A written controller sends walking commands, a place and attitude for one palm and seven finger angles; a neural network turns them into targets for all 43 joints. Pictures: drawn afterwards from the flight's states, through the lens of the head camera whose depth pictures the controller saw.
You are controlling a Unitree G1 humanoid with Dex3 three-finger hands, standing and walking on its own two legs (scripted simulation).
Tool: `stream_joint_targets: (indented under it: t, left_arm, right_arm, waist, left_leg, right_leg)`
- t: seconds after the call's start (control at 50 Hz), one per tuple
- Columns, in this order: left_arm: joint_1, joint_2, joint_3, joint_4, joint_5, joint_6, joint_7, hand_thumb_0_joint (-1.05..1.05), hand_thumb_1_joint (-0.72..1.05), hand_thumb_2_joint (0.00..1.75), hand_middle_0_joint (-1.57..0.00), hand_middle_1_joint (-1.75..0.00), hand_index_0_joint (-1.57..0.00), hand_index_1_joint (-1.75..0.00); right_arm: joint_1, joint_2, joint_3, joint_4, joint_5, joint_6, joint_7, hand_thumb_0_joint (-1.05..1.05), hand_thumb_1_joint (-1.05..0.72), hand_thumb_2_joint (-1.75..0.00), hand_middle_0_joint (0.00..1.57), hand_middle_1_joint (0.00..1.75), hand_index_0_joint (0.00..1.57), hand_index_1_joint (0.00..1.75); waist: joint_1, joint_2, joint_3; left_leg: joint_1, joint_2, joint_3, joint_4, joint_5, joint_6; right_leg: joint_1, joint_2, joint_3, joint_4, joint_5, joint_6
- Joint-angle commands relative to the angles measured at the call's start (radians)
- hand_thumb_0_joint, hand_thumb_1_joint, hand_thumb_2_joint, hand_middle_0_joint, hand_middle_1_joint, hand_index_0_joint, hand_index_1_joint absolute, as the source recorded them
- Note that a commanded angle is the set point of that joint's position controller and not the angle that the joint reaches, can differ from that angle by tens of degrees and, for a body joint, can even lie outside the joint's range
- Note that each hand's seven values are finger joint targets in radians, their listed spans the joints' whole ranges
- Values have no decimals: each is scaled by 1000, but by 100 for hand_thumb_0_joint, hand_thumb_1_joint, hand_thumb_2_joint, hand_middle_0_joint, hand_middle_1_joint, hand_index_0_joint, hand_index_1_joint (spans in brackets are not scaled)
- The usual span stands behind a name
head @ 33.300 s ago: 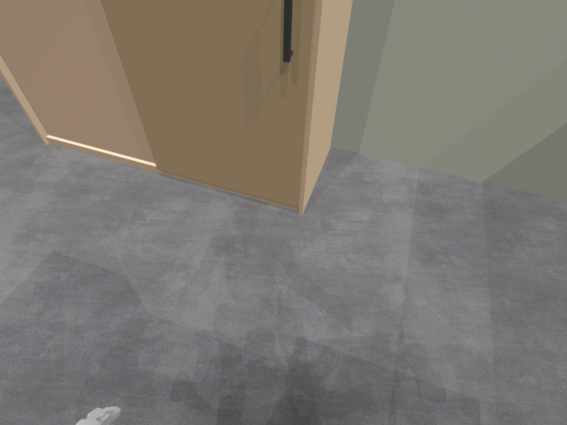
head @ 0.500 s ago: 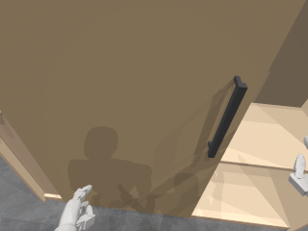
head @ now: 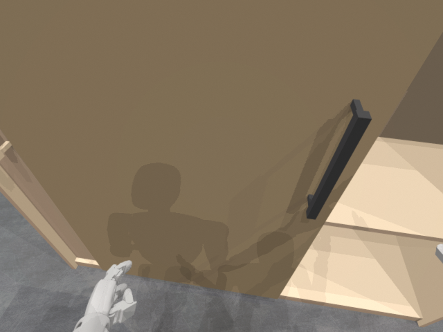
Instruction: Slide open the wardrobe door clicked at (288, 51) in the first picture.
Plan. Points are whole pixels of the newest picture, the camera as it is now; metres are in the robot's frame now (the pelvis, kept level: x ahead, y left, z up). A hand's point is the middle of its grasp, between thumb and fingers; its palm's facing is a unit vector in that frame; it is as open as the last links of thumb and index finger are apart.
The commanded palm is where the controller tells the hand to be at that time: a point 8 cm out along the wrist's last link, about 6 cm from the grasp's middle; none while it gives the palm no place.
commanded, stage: step back with the hand held close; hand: right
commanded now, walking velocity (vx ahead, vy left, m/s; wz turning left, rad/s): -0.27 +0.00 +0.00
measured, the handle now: (330, 167) +0.38 -0.19 +0.12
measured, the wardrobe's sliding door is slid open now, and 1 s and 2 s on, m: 0.60 0.60 0.60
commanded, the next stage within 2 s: stop stepping back and stand still in 1.08 s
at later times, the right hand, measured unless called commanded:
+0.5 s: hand out of the picture +0.12 -0.29 +0.15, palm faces +0.44 +0.78 -0.45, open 7.4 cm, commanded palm +0.06 -0.32 +0.17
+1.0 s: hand out of the picture +0.05 -0.32 +0.17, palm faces +0.49 +0.76 -0.43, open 7.4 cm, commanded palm -0.03 -0.35 +0.17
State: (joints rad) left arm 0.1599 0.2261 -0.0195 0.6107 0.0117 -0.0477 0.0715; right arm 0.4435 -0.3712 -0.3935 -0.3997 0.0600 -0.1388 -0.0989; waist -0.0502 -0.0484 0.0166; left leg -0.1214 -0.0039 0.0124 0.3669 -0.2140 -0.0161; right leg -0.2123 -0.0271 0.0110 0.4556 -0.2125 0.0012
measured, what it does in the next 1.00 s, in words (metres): walks backwards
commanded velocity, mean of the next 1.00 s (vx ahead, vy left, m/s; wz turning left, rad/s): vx -0.32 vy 0.00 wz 0.03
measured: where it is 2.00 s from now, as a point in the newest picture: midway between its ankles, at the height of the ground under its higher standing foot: outside the picture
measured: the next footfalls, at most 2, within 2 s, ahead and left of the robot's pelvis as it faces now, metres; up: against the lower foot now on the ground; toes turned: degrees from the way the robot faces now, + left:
left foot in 1.20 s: -0.24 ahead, +0.12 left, +0.00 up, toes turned +2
right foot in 1.32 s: -0.05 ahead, -0.10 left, +0.00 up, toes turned +5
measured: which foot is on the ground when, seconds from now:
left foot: down 0.00-0.90, up 0.92-1.00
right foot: down 0.00-1.00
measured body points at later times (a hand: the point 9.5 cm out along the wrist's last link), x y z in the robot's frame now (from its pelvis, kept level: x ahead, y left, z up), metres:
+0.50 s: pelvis -0.07 -0.02 -0.01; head -0.06 -0.04 +0.44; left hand +0.10 +0.21 -0.09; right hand +0.09 -0.33 +0.18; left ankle -0.01 +0.13 -0.74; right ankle +0.02 -0.12 -0.74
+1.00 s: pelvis -0.15 -0.04 -0.02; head -0.12 -0.08 +0.43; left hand +0.04 +0.19 -0.08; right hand +0.02 -0.36 +0.19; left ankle -0.15 +0.12 -0.68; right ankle -0.02 -0.11 -0.74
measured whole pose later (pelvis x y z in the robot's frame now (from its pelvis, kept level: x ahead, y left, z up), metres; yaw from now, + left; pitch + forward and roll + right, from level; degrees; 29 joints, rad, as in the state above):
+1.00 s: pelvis -0.15 -0.04 -0.02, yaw -4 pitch +0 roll +6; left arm 0.18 0.17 0.03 0.64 0.03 -0.15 0.06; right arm 0.44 -0.44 -0.47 -0.52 0.02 -0.29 -0.13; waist -0.02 -0.01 0.07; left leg -0.45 -0.13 -0.06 1.02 -0.39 -0.02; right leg -0.47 -0.02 0.04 0.56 -0.09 -0.08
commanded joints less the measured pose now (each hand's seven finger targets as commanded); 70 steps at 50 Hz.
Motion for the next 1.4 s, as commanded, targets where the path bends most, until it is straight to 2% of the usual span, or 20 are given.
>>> stream_joint_targets:
  t: [0.0,0.32,0.44,0.6,0.68,0.74,0.78,0.84,0.88,0.9,0.94,1.1,1.16,1.18,1.22,1.26,1.28,1.3,1.32,1.38]
  left_arm:
    - [-86,113,54,-194,-4,-18,11,0,90,90,-20,-30,-20,-30]
    - [-56,132,69,-211,-14,-70,23,0,90,90,-20,-30,-20,-30]
    - [-35,130,71,-187,-8,-104,21,0,90,90,-20,-30,-20,-30]
    - [-40,132,72,-180,-3,-142,27,0,90,90,-20,-30,-20,-30]
    - [-35,137,85,-175,14,-147,16,0,90,90,-20,-30,-20,-30]
    - [7,103,84,-139,0,-129,-3,0,90,90,-20,-30,-20,-30]
    - [12,94,83,-114,7,-116,-9,0,90,90,-20,-30,-20,-30]
    - [-26,120,80,-140,-2,-116,9,0,90,90,-20,-30,-20,-30]
    - [-56,154,96,-150,8,-147,22,0,90,90,-20,-30,-20,-30]
    - [-40,133,105,-137,17,-157,20,0,90,90,-20,-30,-20,-30]
    - [-31,116,120,-110,19,-165,-6,0,90,90,-20,-30,-20,-30]
    - [13,80,85,-54,29,-151,-25,0,90,90,-20,-30,-20,-30]
    - [-10,56,66,-50,30,-123,-9,0,90,90,-20,-30,-20,-30]
    - [-41,53,43,-67,51,-147,-5,0,90,90,-20,-30,-20,-30]
    - [-27,81,63,-83,-6,-149,15,0,90,90,-20,-30,-20,-30]
    - [-51,113,56,-105,-13,-138,29,0,90,90,-20,-30,-20,-30]
    - [-64,141,68,-127,-16,-152,29,0,90,90,-20,-30,-20,-30]
    - [-49,124,63,-127,-12,-168,16,0,90,90,-20,-30,-20,-30]
    - [-38,108,62,-114,-2,-181,11,0,90,90,-20,-30,-20,-30]
    - [-38,98,58,-141,9,-173,-9,0,90,90,-20,-30,-20,-30]
  right_arm:
    - [44,-193,-117,-249,4,-68,-15,0,-90,-90,20,30,20,30]
    - [40,-210,-160,-268,-18,-144,-42,0,-90,-90,20,30,20,30]
    - [1,-215,-159,-289,-29,-172,-54,0,-90,-90,20,30,20,30]
    - [22,-212,-184,-311,-43,-194,-58,0,-90,-90,20,30,20,30]
    - [51,-241,-227,-272,-44,-206,-46,0,-90,-90,20,30,20,30]
    - [0,-232,-168,-320,-28,-206,-50,0,-90,-90,20,30,20,30]
    - [-40,-243,-161,-348,-26,-201,-63,0,-90,-90,20,30,20,30]
    - [-47,-241,-164,-354,-22,-200,-62,0,-90,-90,20,30,20,30]
    - [-69,-265,-221,-393,-45,-232,-57,0,-90,-90,20,30,20,30]
    - [-63,-266,-246,-386,-46,-235,-56,0,-90,-90,20,30,20,30]
    - [-48,-230,-222,-352,-35,-224,-52,0,-90,-90,20,30,20,30]
    - [-31,-195,-98,-319,6,-193,-46,0,-90,-90,20,30,20,30]
    - [-116,-312,-158,-324,2,-220,-46,0,-90,-90,20,30,20,30]
    - [-152,-343,-193,-329,-9,-227,-53,0,-90,-90,20,30,20,30]
    - [-110,-245,-128,-228,3,-165,-29,0,-90,-90,20,30,20,30]
    - [-46,-239,-148,-229,13,-120,-20,0,-90,-90,20,30,20,30]
    - [-24,-253,-165,-270,21,-121,-20,0,-90,-90,20,30,20,30]
    - [-57,-246,-159,-326,18,-145,-26,0,-90,-90,20,30,20,30]
    - [-44,-288,-199,-342,17,-145,-32,0,-90,-90,20,30,20,30]
    - [117,-287,-219,-423,12,-135,-45,0,-90,-90,20,30,20,30]
  waist:
    - [14,-8,-180]
    - [25,-25,-78]
    - [35,0,-67]
    - [28,-147,-113]
    - [31,-65,-53]
    - [46,186,-89]
    - [60,206,-119]
    - [60,14,-56]
    - [52,-359,-147]
    - [52,-305,-167]
    - [33,-104,-157]
    - [43,-170,-222]
    - [50,171,-167]
    - [37,152,-156]
    - [58,342,-92]
    - [66,1,-60]
    - [49,-286,-93]
    - [42,-279,-116]
    - [40,-233,-147]
    - [19,-242,-173]
  left_leg:
    - [-53,41,-2,-8,329,0]
    - [0,2,-44,49,-45,-6]
    - [-144,26,-81,-21,-222,14]
    - [59,-68,-36,253,-8,-3]
    - [-27,-10,-192,128,-73,33]
    - [-414,179,-337,-112,-240,127]
    - [-470,224,-307,-110,-101,149]
    - [-402,32,-143,81,-110,35]
    - [-32,-149,-40,616,-159,-20]
    - [-1,-149,-83,837,-202,-11]
    - [-162,-120,-87,841,-238,0]
    - [-80,-41,3,-59,-238,80]
    - [-360,335,-285,-237,92,199]
    - [-314,353,-215,-151,316,206]
    - [-218,226,-79,3,331,162]
    - [-306,63,21,208,15,43]
    - [-295,-48,31,367,-215,11]
    - [-238,-89,-50,445,-364,25]
    - [-203,-87,-58,496,-363,32]
    - [-1,-115,28,360,-298,55]
  right_leg:
    - [134,-18,-4,-24,404,-40]
    - [-277,-53,77,-144,-280,-77]
    - [-225,-34,77,-58,-307,-63]
    - [-402,-135,211,-218,-436,-113]
    - [-455,-74,130,-54,-432,-100]
    - [-98,49,-2,306,-198,-5]
    - [6,60,-17,373,-112,7]
    - [-74,-28,108,-11,-123,-42]
    - [-433,-309,451,-396,-569,-162]
    - [-494,-360,470,-418,-584,-198]
    - [-303,-295,335,-272,-333,-205]
    - [51,-195,156,-249,-124,17]
    - [83,-20,-1,389,-76,55]
    - [-20,9,-27,477,-155,59]
    - [-101,20,-1,387,-103,28]
    - [31,-14,67,-4,107,-4]
    - [50,-133,291,-201,83,-32]
    - [-10,-189,434,-315,-128,-79]
    - [-51,-207,489,-423,-485,-26]
    - [-175,-152,290,-459,-517,54]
